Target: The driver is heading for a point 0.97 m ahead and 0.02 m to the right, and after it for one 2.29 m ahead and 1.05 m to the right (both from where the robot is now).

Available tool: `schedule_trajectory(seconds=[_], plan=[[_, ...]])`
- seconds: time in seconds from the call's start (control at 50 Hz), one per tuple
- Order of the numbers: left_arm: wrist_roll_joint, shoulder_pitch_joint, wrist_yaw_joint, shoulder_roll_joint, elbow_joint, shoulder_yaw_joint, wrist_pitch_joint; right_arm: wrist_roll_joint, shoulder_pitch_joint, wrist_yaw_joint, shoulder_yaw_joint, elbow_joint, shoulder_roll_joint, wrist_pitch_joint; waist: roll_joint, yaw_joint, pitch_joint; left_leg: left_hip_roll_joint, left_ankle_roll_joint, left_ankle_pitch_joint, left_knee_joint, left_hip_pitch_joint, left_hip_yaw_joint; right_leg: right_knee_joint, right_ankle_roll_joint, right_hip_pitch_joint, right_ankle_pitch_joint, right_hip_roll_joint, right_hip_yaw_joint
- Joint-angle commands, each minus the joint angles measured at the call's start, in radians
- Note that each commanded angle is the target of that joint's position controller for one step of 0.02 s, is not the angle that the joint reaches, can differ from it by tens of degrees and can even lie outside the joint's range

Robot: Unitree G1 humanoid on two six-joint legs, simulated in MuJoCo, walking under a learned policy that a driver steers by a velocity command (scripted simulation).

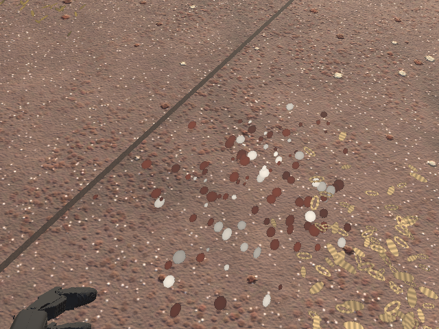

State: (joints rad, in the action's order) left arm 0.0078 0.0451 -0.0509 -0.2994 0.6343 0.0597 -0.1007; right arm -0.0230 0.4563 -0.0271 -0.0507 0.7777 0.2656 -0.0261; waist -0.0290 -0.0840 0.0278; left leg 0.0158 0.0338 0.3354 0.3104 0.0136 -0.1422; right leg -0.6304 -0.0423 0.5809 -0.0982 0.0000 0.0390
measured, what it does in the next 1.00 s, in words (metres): walks ahead: right foot, then left foot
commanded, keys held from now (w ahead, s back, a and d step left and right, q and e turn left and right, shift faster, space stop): w+q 0.26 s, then w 0.12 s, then w+e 0.62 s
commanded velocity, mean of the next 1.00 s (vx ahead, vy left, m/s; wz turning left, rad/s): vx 0.48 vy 0.00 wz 0.03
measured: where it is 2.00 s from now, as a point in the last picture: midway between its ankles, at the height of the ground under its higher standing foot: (202, 191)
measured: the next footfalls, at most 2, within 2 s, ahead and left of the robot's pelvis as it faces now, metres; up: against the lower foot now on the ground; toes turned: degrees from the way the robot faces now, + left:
right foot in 0.12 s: +0.24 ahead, -0.14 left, +0.00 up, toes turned +7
left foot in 0.58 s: +0.45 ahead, +0.18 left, +0.00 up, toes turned +12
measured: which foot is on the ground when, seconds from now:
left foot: down 0.00-0.12, up 0.14-0.56, down 0.58-1.00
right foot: up 0.00-0.10, down 0.12-0.60, up 0.62-1.00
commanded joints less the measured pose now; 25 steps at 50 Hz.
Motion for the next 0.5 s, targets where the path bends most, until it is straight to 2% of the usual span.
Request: schedule_trajectory(seconds=[0.02,0.06,0.08,0.1,0.12,0.14,0.16,0.18,0.2,0.22,0.24,0.26,0.3,0.34,0.38,0.44,0.5], plan=[[0.013,-0.13,0.002,-0.071,-0.1,0.015,-0.021,-0.01,-0.027,-0.009,-0.06,-0.067,0.214,-0.015,0.175,0.019,0.046,-0.194,0.139,-0.233,-0.088,0.151,-0.18,0.09,0.002,-0.133,0.09,0.033,-0.011],[0.018,-0.074,0.011,-0.106,-0.09,0.032,-0.024,-0.01,-0.047,-0.007,-0.065,-0.072,0.215,-0.015,0.188,0.058,0.031,-0.211,0.115,-0.315,-0.029,0.124,-0.201,0.114,0.027,-0.202,0.046,0.025,-0.004],[0.015,0.004,0.019,-0.129,-0.071,0.046,-0.025,-0.007,-0.06,-0.004,-0.063,-0.078,0.203,-0.014,0.185,0.102,-0.012,-0.185,0.095,-0.436,0.061,0.128,-0.184,0.138,0.05,-0.308,0.03,0.036,-0.02],[0.011,0.123,0.029,-0.158,-0.044,0.064,-0.025,0.002,-0.067,0.0,-0.054,-0.089,0.174,-0.013,0.166,0.163,-0.099,-0.126,0.062,-0.509,0.234,0.17,-0.144,0.147,0.08,-0.482,0.031,0.01,-0.016],[-0.007,0.3,0.04,-0.213,-0.029,0.077,-0.021,0.026,-0.067,0.003,-0.03,-0.123,0.105,-0.011,0.055,0.229,-0.28,-0.055,0.029,-0.316,0.538,0.317,-0.098,0.128,0.146,-0.768,-0.109,-0.168,0.174],[-0.027,0.343,0.03,-0.285,-0.002,0.084,-0.01,-0.01,0.088,0.003,0.0,-0.153,-0.003,-0.023,-0.344,0.133,-0.425,0.073,-0.025,0.262,0.879,0.625,-0.027,0.295,0.299,-1.008,-0.38,-0.415,0.709],[-0.017,0.302,0.028,-0.172,-0.016,0.059,-0.01,-0.036,0.057,0.003,-0.024,-0.122,0.122,-0.024,-0.238,0.152,-0.319,0.0,-0.029,0.212,1.009,0.732,-0.059,0.381,0.286,-0.915,-0.566,-0.405,0.771],[-0.007,0.243,0.036,-0.121,-0.016,0.044,-0.006,-0.033,-0.056,0.005,-0.041,-0.137,0.178,-0.022,-0.143,0.16,-0.175,-0.042,-0.024,0.119,1.021,0.762,-0.018,0.38,0.252,-0.782,-0.494,-0.373,0.586],[-0.01,0.203,0.037,-0.102,-0.007,0.038,-0.002,-0.016,-0.111,0.004,-0.039,-0.144,0.171,-0.019,-0.053,0.144,-0.105,-0.086,-0.022,0.047,0.994,0.723,0.009,0.376,0.236,-0.657,-0.32,-0.332,0.44],[-0.017,0.181,0.038,-0.079,0.006,0.032,0.0,-0.002,-0.145,0.008,-0.04,-0.152,0.157,-0.019,-0.041,0.127,-0.062,-0.112,-0.02,0.005,0.951,0.692,0.009,0.391,0.228,-0.566,-0.202,-0.29,0.339],[-0.026,0.165,0.04,-0.07,0.014,0.029,-0.004,-0.006,-0.14,0.015,-0.041,-0.156,0.142,-0.013,-0.073,0.103,-0.048,-0.136,-0.017,-0.021,0.926,0.646,0.007,0.414,0.221,-0.506,-0.142,-0.264,0.262],[-0.023,0.157,0.042,-0.063,0.023,0.029,-0.01,-0.011,-0.138,0.019,-0.039,-0.157,0.123,-0.007,-0.087,0.095,-0.04,-0.142,-0.018,-0.029,0.904,0.628,0.018,0.439,0.225,-0.478,-0.11,-0.254,0.213],[-0.012,0.174,0.039,-0.073,0.054,0.033,-0.024,-0.006,-0.169,0.021,-0.026,-0.169,0.081,0.002,-0.055,0.09,-0.006,-0.143,-0.022,-0.032,0.834,0.639,0.024,0.48,0.25,-0.437,-0.052,-0.26,0.157],[-0.008,0.188,0.036,-0.102,0.08,0.041,-0.029,0.006,-0.216,0.024,-0.014,-0.186,0.062,0.0,-0.028,0.091,0.018,-0.14,-0.031,-0.081,0.722,0.67,0.022,0.508,0.273,-0.44,-0.003,-0.271,0.116],[-0.004,0.182,0.035,-0.12,0.093,0.044,-0.025,0.009,-0.261,0.035,-0.005,-0.191,0.059,-0.01,-0.017,0.096,0.027,-0.136,-0.032,-0.187,0.589,0.658,0.04,0.517,0.27,-0.448,0.046,-0.252,0.048],[0.02,0.219,0.034,-0.147,0.119,0.045,-0.009,0.012,-0.377,0.055,0.009,-0.215,0.053,-0.037,-0.005,0.131,0.052,-0.116,-0.031,-0.294,0.395,0.576,0.117,0.51,0.252,-0.426,0.081,-0.216,-0.002],[0.031,0.287,0.034,-0.188,0.152,0.052,0.009,0.004,-0.452,0.066,0.002,-0.245,0.081,-0.05,-0.015,0.145,0.058,-0.089,-0.021,-0.281,0.283,0.537,0.122,0.47,0.234,-0.494,0.102,-0.251,0.035]])
Keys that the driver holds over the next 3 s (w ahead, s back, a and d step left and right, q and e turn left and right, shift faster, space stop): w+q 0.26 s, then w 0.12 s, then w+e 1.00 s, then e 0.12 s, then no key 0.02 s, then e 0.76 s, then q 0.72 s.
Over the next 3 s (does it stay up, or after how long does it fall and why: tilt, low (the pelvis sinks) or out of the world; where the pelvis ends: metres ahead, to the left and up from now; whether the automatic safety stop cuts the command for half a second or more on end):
stays up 0.94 -0.01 -0.01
